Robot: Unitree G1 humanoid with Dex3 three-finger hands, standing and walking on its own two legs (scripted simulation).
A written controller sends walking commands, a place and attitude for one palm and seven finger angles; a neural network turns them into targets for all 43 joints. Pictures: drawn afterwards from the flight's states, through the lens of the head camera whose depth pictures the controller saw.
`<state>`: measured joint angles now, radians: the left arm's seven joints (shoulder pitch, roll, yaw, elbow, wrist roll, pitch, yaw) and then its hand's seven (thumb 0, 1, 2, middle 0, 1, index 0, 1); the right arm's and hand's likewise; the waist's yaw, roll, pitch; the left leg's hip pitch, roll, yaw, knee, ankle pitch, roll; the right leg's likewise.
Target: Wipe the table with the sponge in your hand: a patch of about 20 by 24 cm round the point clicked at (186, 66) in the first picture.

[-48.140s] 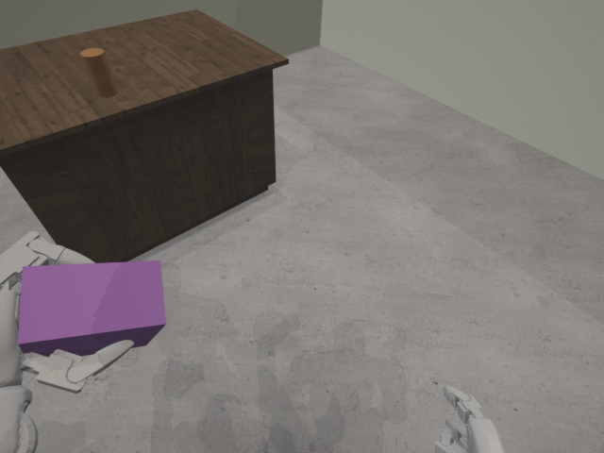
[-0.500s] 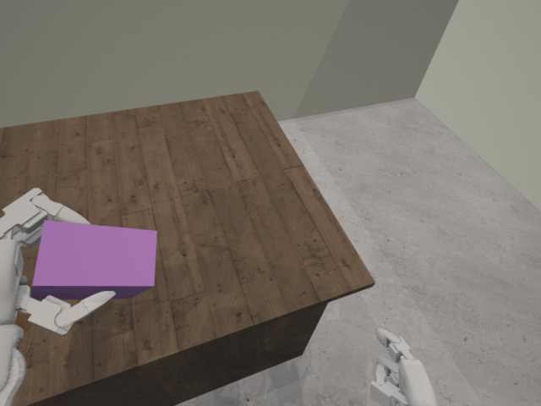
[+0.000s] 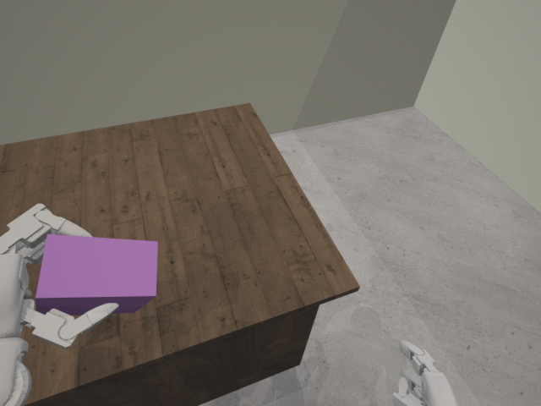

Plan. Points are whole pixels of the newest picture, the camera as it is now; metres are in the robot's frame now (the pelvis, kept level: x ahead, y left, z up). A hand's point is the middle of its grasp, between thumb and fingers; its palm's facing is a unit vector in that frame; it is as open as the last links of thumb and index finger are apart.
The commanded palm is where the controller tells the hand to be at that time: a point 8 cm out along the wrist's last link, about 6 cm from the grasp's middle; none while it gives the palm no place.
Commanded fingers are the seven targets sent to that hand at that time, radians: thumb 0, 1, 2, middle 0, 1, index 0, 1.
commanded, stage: shuffle to correct the standing spot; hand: left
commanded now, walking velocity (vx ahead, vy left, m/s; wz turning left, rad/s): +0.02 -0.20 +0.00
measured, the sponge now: (113, 279) +0.23 +0.22 +0.12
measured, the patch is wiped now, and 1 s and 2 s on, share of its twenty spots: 0.00 0.00 0.00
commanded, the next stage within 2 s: none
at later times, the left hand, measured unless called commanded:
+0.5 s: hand (131, 261) +0.23 +0.19 +0.16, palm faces +0.31 -0.86 -0.41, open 10.3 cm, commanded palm +0.17 +0.22 +0.17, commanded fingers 0.00 0.10 1.30 -1.20 -1.60 -1.20 -1.60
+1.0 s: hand (144, 259) +0.24 +0.17 +0.16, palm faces +0.31 -0.85 -0.42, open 10.3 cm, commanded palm +0.18 +0.21 +0.17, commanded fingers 0.00 0.10 1.30 -1.20 -1.60 -1.20 -1.60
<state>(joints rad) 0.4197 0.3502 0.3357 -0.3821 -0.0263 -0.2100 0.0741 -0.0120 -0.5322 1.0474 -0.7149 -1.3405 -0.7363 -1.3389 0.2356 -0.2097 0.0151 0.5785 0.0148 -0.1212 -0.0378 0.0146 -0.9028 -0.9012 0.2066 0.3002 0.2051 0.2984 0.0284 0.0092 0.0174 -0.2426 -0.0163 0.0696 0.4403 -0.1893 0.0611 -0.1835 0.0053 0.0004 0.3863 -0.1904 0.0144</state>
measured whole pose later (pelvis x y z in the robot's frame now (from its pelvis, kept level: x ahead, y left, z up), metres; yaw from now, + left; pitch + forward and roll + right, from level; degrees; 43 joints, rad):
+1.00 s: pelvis +0.01 -0.07 -0.01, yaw +0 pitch +0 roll -1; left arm 0.44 0.42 0.38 -0.51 -0.09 -0.14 0.06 -0.01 -0.53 1.05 -0.72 -1.34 -0.74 -1.34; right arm 0.22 -0.20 -0.02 0.55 0.02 -0.06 -0.03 0.01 -0.90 -0.90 0.21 0.30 0.20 0.30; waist 0.01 -0.01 0.03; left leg -0.29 0.09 0.03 0.55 -0.26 -0.04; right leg -0.23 0.11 -0.04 0.47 -0.25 -0.09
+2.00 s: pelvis +0.01 -0.07 -0.01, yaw +0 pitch +0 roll -1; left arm 0.45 0.42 0.37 -0.50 -0.08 -0.13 0.07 -0.01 -0.54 1.05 -0.72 -1.34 -0.74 -1.34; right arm 0.23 -0.21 -0.02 0.55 0.03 -0.06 -0.03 0.01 -0.90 -0.90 0.21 0.30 0.20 0.30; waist 0.00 0.01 0.02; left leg -0.30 0.09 0.02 0.54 -0.25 -0.04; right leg -0.23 0.11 -0.04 0.46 -0.24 -0.09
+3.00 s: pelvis +0.01 -0.07 -0.01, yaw +1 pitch +0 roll -1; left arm 0.47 0.41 0.36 -0.50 -0.09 -0.10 0.08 -0.01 -0.53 1.05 -0.72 -1.34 -0.74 -1.34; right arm 0.23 -0.20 -0.01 0.56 0.03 -0.05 -0.03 0.01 -0.90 -0.90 0.21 0.30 0.21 0.30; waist 0.00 0.01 0.02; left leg -0.30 0.08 0.01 0.54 -0.25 -0.04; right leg -0.22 0.10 -0.05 0.46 -0.24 -0.09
